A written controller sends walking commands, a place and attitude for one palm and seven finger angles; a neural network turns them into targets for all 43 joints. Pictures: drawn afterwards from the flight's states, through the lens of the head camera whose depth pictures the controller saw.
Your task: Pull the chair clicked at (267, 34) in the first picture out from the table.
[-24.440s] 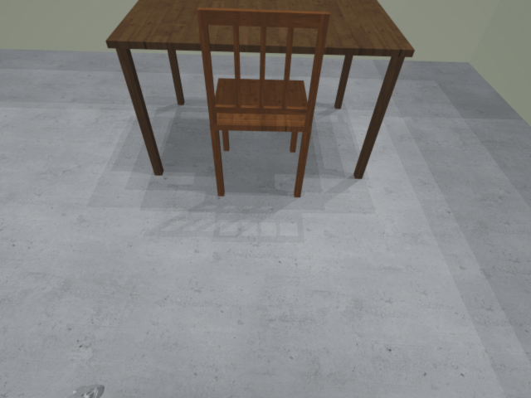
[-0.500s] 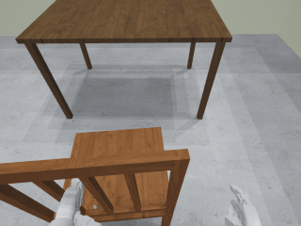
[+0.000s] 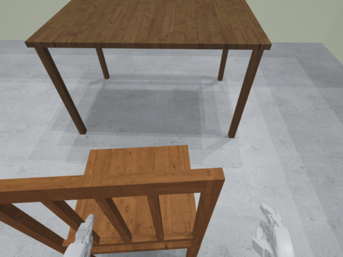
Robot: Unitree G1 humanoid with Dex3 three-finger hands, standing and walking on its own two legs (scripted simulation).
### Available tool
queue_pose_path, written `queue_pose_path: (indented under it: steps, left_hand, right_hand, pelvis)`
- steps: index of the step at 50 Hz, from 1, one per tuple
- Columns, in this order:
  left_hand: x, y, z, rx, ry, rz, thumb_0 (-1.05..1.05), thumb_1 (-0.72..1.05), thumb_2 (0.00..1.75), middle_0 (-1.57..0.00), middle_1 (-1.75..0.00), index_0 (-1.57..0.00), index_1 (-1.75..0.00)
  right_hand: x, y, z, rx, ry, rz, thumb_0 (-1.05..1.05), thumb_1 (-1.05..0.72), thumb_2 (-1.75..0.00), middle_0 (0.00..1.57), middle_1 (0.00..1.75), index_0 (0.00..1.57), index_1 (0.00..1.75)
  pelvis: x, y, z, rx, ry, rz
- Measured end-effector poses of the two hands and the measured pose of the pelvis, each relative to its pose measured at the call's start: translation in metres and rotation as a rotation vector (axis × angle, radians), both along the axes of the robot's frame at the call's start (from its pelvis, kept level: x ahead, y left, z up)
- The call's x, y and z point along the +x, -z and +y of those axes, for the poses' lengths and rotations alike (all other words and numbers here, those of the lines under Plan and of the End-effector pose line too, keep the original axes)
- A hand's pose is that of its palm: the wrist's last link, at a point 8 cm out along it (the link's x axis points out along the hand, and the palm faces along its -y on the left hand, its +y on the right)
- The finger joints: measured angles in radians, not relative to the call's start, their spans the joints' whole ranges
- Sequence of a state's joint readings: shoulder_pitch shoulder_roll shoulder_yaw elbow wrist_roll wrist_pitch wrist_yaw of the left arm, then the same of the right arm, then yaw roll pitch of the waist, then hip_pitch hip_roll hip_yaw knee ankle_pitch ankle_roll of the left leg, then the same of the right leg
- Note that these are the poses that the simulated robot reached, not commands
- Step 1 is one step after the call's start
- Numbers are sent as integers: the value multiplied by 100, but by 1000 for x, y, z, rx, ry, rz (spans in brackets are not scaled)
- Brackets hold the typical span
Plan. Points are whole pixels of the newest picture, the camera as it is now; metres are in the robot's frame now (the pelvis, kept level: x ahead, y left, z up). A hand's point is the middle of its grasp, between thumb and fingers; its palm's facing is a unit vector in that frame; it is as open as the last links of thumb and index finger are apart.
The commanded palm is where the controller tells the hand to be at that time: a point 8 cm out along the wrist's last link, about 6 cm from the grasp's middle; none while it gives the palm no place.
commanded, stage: draw the fingers out of the gap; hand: left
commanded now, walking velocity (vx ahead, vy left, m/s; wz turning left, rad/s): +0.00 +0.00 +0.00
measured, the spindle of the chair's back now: (117, 221) +0.22 +0.15 -0.03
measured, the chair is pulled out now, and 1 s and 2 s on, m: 0.69 0.69 0.67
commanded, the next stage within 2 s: draw the hand back to the body in 0.14 s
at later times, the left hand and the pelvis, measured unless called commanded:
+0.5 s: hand out of the picture +0.10 +0.15 +0.05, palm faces +0.09 -0.99 -0.07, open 17.4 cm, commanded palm +0.05 +0.21 +0.06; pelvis -0.02 +0.00 -0.02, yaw +0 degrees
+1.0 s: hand out of the picture +0.10 +0.19 +0.09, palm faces +0.09 -0.89 -0.44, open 14.3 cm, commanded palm +0.07 +0.26 +0.15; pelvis -0.04 -0.01 +0.02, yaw -1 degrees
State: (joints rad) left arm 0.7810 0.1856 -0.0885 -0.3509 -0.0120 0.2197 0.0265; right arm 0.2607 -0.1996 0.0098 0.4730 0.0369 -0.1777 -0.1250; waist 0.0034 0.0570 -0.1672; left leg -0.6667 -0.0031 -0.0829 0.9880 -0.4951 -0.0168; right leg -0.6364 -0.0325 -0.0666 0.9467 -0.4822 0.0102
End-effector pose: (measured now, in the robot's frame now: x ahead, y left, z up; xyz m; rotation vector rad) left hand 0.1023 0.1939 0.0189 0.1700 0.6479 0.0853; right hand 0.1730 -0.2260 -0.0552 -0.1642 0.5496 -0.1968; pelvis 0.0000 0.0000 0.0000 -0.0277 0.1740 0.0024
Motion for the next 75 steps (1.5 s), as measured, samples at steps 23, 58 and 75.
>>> queue_pose_path:
  steps: [23, 58, 75]
  left_hand:
    - [-31, -31, 5, -98, -43, -324, -1, -54, 20, 0, 0, -1, 0]
    - [-22, -119, 59, 356, -11, -337, 0, 5, 49, -9, -13, -47, -31]
    - [-3, -163, 84, 501, -185, -396, 1, 66, 78, -18, -25, -56, -44]
  right_hand:
    - [-4, 10, 2, -2, -11, -57, 1, -90, -90, 20, 30, 20, 30]
    - [-27, -22, 8, -16, -82, 6, 1, -90, -90, 20, 30, 20, 30]
    - [24, -28, 6, -28, -209, 5, 1, -90, -90, 20, 30, 20, 30]
  pelvis:
    - [-17, 18, -1, -14, -6, 9]
    - [-28, -38, -9, 3, 6, -242]
    - [-3, -49, -21, 26, -22, -267]
